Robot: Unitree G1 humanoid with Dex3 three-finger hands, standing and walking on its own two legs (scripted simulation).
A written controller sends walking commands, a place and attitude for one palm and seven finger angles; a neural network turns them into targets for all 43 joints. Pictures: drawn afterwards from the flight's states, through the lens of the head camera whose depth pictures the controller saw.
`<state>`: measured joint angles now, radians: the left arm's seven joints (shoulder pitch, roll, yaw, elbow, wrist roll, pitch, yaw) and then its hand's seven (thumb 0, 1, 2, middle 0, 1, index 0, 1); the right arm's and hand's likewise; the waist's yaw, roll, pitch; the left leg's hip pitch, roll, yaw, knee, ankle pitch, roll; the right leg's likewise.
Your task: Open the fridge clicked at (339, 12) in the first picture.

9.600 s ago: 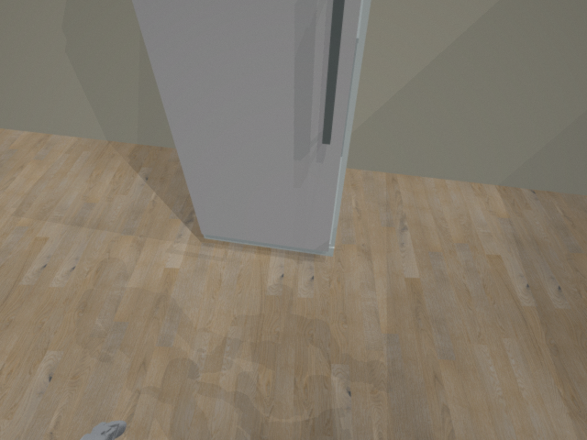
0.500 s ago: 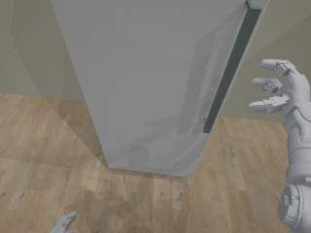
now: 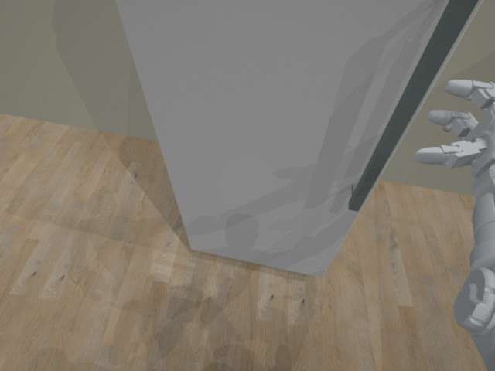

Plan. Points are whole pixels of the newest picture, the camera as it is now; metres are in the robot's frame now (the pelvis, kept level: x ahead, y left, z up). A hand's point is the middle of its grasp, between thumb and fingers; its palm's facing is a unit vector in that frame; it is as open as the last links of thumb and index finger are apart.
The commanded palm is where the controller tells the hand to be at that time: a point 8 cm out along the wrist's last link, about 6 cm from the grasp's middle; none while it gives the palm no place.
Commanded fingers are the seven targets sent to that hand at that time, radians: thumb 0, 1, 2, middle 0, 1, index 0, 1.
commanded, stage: move the hooked fingers beside the handle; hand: right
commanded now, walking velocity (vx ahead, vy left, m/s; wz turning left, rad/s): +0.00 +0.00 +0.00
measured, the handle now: (389, 127) +0.53 -0.16 +0.12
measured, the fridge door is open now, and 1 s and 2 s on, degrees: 0 0 0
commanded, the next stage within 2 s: feel for the door with the fingertips in 0.52 s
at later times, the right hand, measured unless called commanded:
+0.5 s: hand (447, 128) +0.47 -0.22 +0.18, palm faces +0.08 +1.00 +0.00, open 14.0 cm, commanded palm +0.44 -0.27 +0.18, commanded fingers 0.00 0.50 -0.30 0.30 1.20 0.30 1.20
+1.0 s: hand (425, 127) +0.46 -0.19 +0.18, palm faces +0.07 +1.00 +0.01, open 14.0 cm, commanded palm +0.43 -0.23 +0.18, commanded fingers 0.00 0.50 -0.30 0.30 1.20 0.30 1.20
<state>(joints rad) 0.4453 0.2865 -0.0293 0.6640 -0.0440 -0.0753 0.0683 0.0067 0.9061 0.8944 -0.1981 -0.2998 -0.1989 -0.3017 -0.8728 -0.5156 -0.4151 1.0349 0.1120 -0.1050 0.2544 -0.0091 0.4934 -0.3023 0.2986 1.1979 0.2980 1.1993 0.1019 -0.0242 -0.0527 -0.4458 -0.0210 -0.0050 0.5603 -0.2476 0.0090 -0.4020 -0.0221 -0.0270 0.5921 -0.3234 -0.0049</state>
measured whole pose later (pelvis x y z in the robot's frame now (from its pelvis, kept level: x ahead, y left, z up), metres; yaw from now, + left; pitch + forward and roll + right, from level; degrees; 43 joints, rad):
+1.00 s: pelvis +0.01 +0.00 +0.00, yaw -1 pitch +6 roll +1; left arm 0.38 0.27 -0.03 0.65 -0.04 -0.07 0.06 0.01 0.91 0.89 -0.20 -0.30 -0.20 -0.30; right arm -0.81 -0.37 -0.31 0.85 0.13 -0.02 0.16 -0.01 0.50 -0.30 0.30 1.20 0.30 1.20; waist 0.07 -0.03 -0.07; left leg -0.40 -0.01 0.01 0.56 -0.26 0.01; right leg -0.37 -0.02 -0.01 0.59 -0.33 -0.01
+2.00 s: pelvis -0.01 +0.00 +0.00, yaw -1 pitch +9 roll +1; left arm 0.44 0.27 -0.03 0.67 -0.03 -0.09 0.05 0.01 0.91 0.89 -0.20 -0.30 -0.20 -0.30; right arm -0.95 -0.42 -0.33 1.07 0.11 -0.13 0.15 -0.01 0.50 -0.30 0.32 1.21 0.32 1.21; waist 0.11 -0.03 -0.07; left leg -0.49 -0.02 0.01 0.59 -0.25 0.01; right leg -0.45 -0.02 -0.01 0.63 -0.33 0.00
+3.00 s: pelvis +0.00 +0.01 +0.00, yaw -1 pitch +6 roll +0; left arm 0.36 0.25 -0.02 0.68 -0.03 -0.06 0.05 0.01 0.91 0.89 -0.20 -0.30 -0.20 -0.30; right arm -0.91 -0.28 -0.25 0.95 0.10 -0.05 0.02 -0.01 0.50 -0.30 0.29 1.20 0.28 1.20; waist 0.07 -0.04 -0.06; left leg -0.41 -0.02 0.02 0.56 -0.26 0.02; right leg -0.37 -0.02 0.00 0.58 -0.32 0.01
